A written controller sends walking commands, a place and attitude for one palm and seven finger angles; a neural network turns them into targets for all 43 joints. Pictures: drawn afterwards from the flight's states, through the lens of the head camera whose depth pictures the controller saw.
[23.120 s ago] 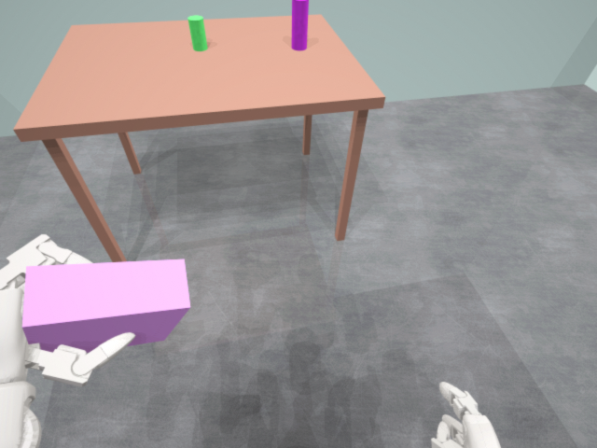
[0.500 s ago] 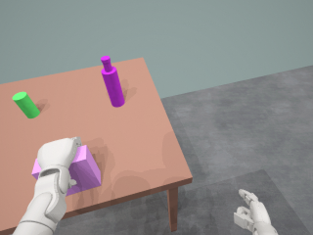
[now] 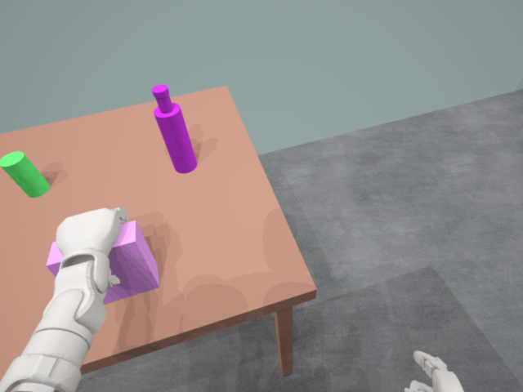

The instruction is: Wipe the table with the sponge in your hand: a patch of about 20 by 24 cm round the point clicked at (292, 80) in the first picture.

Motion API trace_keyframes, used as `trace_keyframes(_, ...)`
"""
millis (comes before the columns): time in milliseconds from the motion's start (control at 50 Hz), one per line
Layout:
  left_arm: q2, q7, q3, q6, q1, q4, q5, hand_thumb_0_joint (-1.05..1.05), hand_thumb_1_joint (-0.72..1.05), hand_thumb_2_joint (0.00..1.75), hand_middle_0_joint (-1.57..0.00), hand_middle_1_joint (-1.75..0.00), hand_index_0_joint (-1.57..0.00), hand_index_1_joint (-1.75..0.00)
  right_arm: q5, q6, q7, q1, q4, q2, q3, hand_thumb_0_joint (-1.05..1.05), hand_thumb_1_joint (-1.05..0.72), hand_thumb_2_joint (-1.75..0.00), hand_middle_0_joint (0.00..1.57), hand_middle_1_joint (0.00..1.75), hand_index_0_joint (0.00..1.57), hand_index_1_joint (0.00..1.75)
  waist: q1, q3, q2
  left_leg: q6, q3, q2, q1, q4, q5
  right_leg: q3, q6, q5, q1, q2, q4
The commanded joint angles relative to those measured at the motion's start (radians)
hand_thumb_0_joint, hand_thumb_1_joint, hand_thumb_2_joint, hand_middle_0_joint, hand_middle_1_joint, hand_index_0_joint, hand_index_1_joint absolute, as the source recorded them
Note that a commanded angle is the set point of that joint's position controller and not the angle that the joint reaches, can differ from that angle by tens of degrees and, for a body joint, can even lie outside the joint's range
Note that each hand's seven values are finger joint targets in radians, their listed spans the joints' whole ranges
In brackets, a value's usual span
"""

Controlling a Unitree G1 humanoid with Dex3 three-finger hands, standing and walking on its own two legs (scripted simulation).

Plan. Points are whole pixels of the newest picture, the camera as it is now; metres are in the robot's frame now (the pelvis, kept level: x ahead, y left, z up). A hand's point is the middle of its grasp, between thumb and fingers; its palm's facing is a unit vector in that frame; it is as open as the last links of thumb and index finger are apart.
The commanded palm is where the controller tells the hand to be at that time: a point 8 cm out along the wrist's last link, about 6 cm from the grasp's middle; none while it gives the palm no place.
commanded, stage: wipe forward along the first lane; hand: left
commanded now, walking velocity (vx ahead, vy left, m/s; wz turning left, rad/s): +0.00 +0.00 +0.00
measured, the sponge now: (114, 273) +0.30 +0.31 -0.01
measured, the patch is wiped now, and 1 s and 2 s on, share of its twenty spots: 0.45 0.60 0.75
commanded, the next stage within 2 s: slide across to the middle lane in 0.74 s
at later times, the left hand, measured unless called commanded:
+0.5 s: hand (107, 223) +0.37 +0.33 +0.04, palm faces -0.13 -0.01 -0.99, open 9.6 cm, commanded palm +0.35 +0.32 +0.08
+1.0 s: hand (108, 210) +0.40 +0.34 +0.04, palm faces -0.13 +0.01 -0.99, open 9.6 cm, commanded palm +0.38 +0.31 +0.09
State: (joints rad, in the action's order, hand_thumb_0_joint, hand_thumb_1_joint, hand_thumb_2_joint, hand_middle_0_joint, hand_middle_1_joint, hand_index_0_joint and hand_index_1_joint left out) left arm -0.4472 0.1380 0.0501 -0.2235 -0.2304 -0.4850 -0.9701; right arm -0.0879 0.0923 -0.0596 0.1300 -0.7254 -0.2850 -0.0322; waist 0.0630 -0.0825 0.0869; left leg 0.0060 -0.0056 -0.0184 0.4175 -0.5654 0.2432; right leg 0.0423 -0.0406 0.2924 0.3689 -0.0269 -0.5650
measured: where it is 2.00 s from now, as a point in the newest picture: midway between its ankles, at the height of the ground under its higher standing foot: outside the picture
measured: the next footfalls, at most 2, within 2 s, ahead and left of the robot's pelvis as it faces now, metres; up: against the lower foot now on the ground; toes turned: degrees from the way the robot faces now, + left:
none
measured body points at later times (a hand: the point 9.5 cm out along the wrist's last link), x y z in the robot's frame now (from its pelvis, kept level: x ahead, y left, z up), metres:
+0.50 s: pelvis +0.00 +0.01 +0.00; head +0.03 -0.01 +0.45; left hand +0.37 +0.32 +0.09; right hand +0.14 -0.25 -0.13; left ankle +0.03 +0.13 -0.73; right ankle +0.00 -0.09 -0.73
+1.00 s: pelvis +0.01 +0.02 +0.00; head +0.05 +0.01 +0.45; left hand +0.40 +0.33 +0.09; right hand +0.11 -0.25 -0.13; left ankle +0.03 +0.13 -0.73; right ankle +0.00 -0.09 -0.73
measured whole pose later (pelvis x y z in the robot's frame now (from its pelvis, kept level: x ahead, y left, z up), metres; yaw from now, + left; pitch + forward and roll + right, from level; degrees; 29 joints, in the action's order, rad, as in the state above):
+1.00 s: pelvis +0.01 +0.02 +0.00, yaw +0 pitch +11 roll -1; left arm -0.53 0.18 0.03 -0.14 -0.57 -0.89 -1.01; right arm -0.09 0.14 -0.03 0.21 -0.74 -0.28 -0.04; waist -0.01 -0.11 0.05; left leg -0.02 0.00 -0.01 0.53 -0.61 0.27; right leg 0.03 -0.02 0.29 0.46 -0.02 -0.56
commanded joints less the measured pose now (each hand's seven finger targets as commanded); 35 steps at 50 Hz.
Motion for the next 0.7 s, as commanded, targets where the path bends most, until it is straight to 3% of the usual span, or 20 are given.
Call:
trace_keyframes(0, -0.187, 0.02, -0.044, 0.001, -0.281, -0.002, -0.024, 0.0, 0.1, 1.3, -1.2, -1.6, -1.2, -1.6, -0.006, -0.047, -0.013, -0.123, 0.139, -0.12, -0.031, 0.0, -0.9, -0.9, 0.2, 0.3, 0.2, 0.3, -0.041, -0.125, -0.177, -0.059, 0.005, 0.038, -0.078, 0.037, -0.029, -0.059, 0.001, -0.101, 0.006, 0.015, 0.133)
trace_keyframes(40, -0.179, 0.017, -0.028, 0.003, -0.3, -0.02, -0.031, 0.0, 0.1, 1.3, -1.2, -1.6, -1.2, -1.6, -0.006, -0.045, -0.014, -0.119, 0.143, -0.118, -0.029, 0.0, -0.9, -0.9, 0.2, 0.3, 0.2, 0.3, -0.04, -0.143, -0.142, -0.059, 0.009, 0.04, -0.082, 0.035, -0.031, -0.061, 0.0, -0.101, 0.005, 0.017, 0.134)
trace_keyframes(60, -0.227, 0.02, -0.065, 0.003, -0.327, -0.038, -0.036, 0.0, 0.1, 1.3, -1.2, -1.6, -1.2, -1.6, -0.006, -0.041, -0.014, -0.113, 0.136, -0.124, -0.028, 0.0, -0.9, -0.9, 0.2, 0.3, 0.2, 0.3, -0.039, -0.134, -0.131, -0.056, 0.0, 0.039, -0.078, 0.039, -0.025, -0.065, -0.007, -0.086, 0.012, 0.012, 0.132)
trace_keyframes(80, -0.184, 0.017, -0.028, 0.007, -0.336, -0.054, -0.036, 0.0, 0.1, 1.3, -1.2, -1.6, -1.2, -1.6, -0.006, -0.039, -0.012, -0.105, 0.14, -0.119, -0.029, 0.0, -0.9, -0.9, 0.2, 0.3, 0.2, 0.3, -0.046, -0.141, -0.137, -0.057, 0.004, 0.04, -0.075, 0.035, -0.029, -0.055, -0.004, -0.095, 0.011, 0.014, 0.123)
trace_keyframes(140, -0.199, 0.018, -0.042, 0.016, -0.342, -0.079, -0.042, 0.0, 0.1, 1.3, -1.2, -1.6, -1.2, -1.6, -0.005, -0.032, -0.008, -0.098, 0.143, -0.12, -0.03, 0.0, -0.9, -0.9, 0.2, 0.3, 0.2, 0.3, -0.039, -0.171, -0.125, -0.057, 0.005, 0.038, -0.079, 0.028, -0.055, -0.052, -0.006, -0.128, 0.003, 0.015, 0.117)
trace_keyframes(160, -0.237, 0.02, -0.077, 0.016, -0.347, -0.089, -0.041, 0.0, 0.1, 1.3, -1.2, -1.6, -1.2, -1.6, -0.003, -0.027, -0.01, -0.094, 0.141, -0.126, -0.03, 0.0, -0.9, -0.9, 0.2, 0.3, 0.2, 0.3, -0.035, -0.168, -0.135, -0.056, -0.004, 0.038, -0.069, 0.032, -0.048, -0.058, -0.009, -0.119, -0.001, 0.011, 0.119)
trace_keyframes(200, -0.215, 0.02, -0.047, 0.027, -0.4, -0.109, -0.041, 0.0, 0.1, 1.3, -1.2, -1.6, -1.2, -1.6, -0.005, -0.026, -0.008, -0.08, 0.139, -0.124, -0.03, 0.0, -0.9, -0.9, 0.2, 0.3, 0.2, 0.3, -0.055, -0.164, -0.147, -0.059, 0.002, 0.035, -0.064, 0.027, -0.043, -0.05, -0.003, -0.121, 0.011, 0.014, 0.118)
trace_keyframes(240, -0.248, 0.022, -0.067, 0.032, -0.413, -0.143, -0.049, 0.0, 0.1, 1.3, -1.2, -1.6, -1.2, -1.6, -0.004, -0.022, -0.009, -0.072, 0.138, -0.128, -0.029, 0.0, -0.9, -0.9, 0.2, 0.3, 0.2, 0.3, -0.055, -0.172, -0.152, -0.06, 0.003, 0.037, -0.051, 0.023, -0.046, -0.053, -0.002, -0.129, 0.005, 0.015, 0.116)
trace_keyframes(260, -0.294, 0.025, -0.11, 0.033, -0.408, -0.163, -0.053, 0.0, 0.1, 1.3, -1.2, -1.6, -1.2, -1.6, -0.004, -0.019, -0.009, -0.07, 0.133, -0.133, -0.029, 0.0, -0.9, -0.9, 0.2, 0.3, 0.2, 0.3, -0.043, -0.168, -0.133, -0.057, -0.002, 0.036, -0.043, 0.028, -0.044, -0.06, -0.007, -0.118, 0.005, 0.013, 0.115)
trace_keyframes(280, -0.23, 0.022, -0.049, 0.039, -0.43, -0.153, -0.052, 0.0, 0.1, 1.3, -1.2, -1.6, -1.2, -1.6, -0.004, -0.019, -0.008, -0.062, 0.139, -0.125, -0.029, 0.0, -0.9, -0.9, 0.2, 0.3, 0.2, 0.3, -0.059, -0.174, -0.133, -0.06, 0.004, 0.036, -0.053, 0.025, -0.049, -0.048, -0.003, -0.127, 0.009, 0.014, 0.111)
trace_keyframes(300, -0.253, 0.023, -0.065, 0.042, -0.449, -0.172, -0.056, 0.0, 0.1, 1.3, -1.2, -1.6, -1.2, -1.6, -0.005, -0.018, -0.007, -0.057, 0.133, -0.129, -0.03, 0.0, -0.9, -0.9, 0.2, 0.3, 0.2, 0.3, -0.061, -0.166, -0.142, -0.059, -0.001, 0.032, -0.052, 0.025, -0.039, -0.047, -0.003, -0.109, 0.027, 0.014, 0.116)
trace_keyframes(340, -0.239, 0.024, -0.04, 0.049, -0.489, -0.189, -0.067, 0.0, 0.1, 1.3, -1.2, -1.6, -1.2, -1.6, -0.004, -0.017, -0.004, -0.049, 0.13, -0.127, -0.032, 0.0, -0.9, -0.9, 0.2, 0.3, 0.2, 0.3, -0.066, -0.178, -0.108, -0.059, 0.001, 0.034, -0.056, 0.02, -0.038, -0.048, -0.006, -0.101, 0.041, 0.013, 0.112)
trace_keyframes(360, -0.27, 0.026, -0.072, 0.048, -0.486, -0.204, -0.069, 0.0, 0.1, 1.3, -1.2, -1.6, -1.2, -1.6, -0.004, -0.015, -0.005, -0.048, 0.128, -0.13, -0.032, 0.0, -0.9, -0.9, 0.2, 0.3, 0.2, 0.3, -0.056, -0.176, -0.103, -0.058, -0.009, 0.032, -0.053, 0.026, -0.039, -0.048, -0.012, -0.094, 0.043, 0.009, 0.112)
trace_keyframes(380, -0.238, 0.027, -0.035, 0.054, -0.518, -0.205, -0.066, 0.0, 0.1, 1.3, -1.2, -1.6, -1.2, -1.6, -0.004, -0.014, -0.005, -0.036, 0.128, -0.128, -0.033, 0.0, -0.9, -0.9, 0.2, 0.3, 0.2, 0.3, -0.073, -0.182, -0.104, -0.06, -0.004, 0.031, -0.058, 0.022, -0.036, -0.042, -0.007, -0.094, 0.048, 0.011, 0.109)
trace_keyframes(440, -0.293, 0.03, -0.066, 0.059, -0.561, -0.263, -0.072, 0.0, 0.1, 1.3, -1.2, -1.6, -1.2, -1.6, -0.005, -0.009, -0.005, -0.015, 0.114, -0.138, -0.033, 0.0, -0.9, -0.9, 0.2, 0.3, 0.2, 0.3, -0.082, -0.185, -0.125, -0.061, -0.004, 0.03, -0.034, 0.015, -0.04, -0.046, -0.005, -0.108, 0.047, 0.011, 0.108)
trace_keyframes(520, -0.302, 0.033, -0.072, 0.073, -0.563, -0.287, -0.076, 0.0, 0.1, 1.3, -1.2, -1.6, -1.2, -1.6, -0.002, -0.004, -0.001, 0.01, 0.106, -0.141, -0.039, 0.0, -0.9, -0.9, 0.2, 0.3, 0.2, 0.3, -0.077, -0.24, -0.106, -0.062, 0.0, 0.027, -0.046, 0.003, -0.085, -0.046, -0.007, -0.162, 0.026, 0.01, 0.096)
trace_keyframes(580, -0.31, 0.033, -0.081, 0.078, -0.558, -0.323, -0.077, 0.0, 0.1, 1.3, -1.2, -1.6, -1.2, -1.6, -0.002, 0.003, 0.004, 0.023, 0.101, -0.145, -0.041, 0.0, -0.9, -0.9, 0.2, 0.3, 0.2, 0.3, -0.08, -0.23, -0.117, -0.062, -0.007, 0.025, -0.037, 0.002, -0.107, -0.04, -0.009, -0.186, 0.029, 0.007, 0.09)
trace_keyframes(620, -0.309, 0.037, -0.085, 0.083, -0.544, -0.32, -0.077, 0.0, 0.1, 1.3, -1.2, -1.6, -1.2, -1.6, 0.0, 0.007, 0.008, 0.033, 0.099, -0.147, -0.045, 0.0, -0.9, -0.9, 0.2, 0.3, 0.2, 0.3, -0.075, -0.263, -0.112, -0.062, -0.003, 0.024, -0.045, -0.005, -0.137, -0.043, -0.01, -0.226, 0.014, 0.007, 0.085)
trace_keyframes(660, -0.32, 0.038, -0.1, 0.087, -0.548, -0.311, -0.07, 0.0, 0.1, 1.3, -1.2, -1.6, -1.2, -1.6, -0.002, 0.01, 0.01, 0.027, 0.103, -0.147, -0.043, 0.0, -0.9, -0.9, 0.2, 0.3, 0.2, 0.3, -0.071, -0.265, -0.087, -0.059, -0.009, 0.022, -0.044, 0.002, -0.157, -0.04, -0.014, -0.239, 0.011, 0.006, 0.08)
trace_keyframes(680, -0.312, 0.04, -0.084, 0.09, -0.574, -0.326, -0.073, 0.0, 0.1, 1.3, -1.2, -1.6, -1.2, -1.6, -0.001, 0.012, 0.011, 0.041, 0.093, -0.15, -0.046, 0.0, -0.9, -0.9, 0.2, 0.3, 0.2, 0.3, -0.088, -0.243, -0.113, -0.061, -0.008, 0.02, -0.044, -0.004, -0.147, -0.037, -0.01, -0.233, 0.03, 0.004, 0.081)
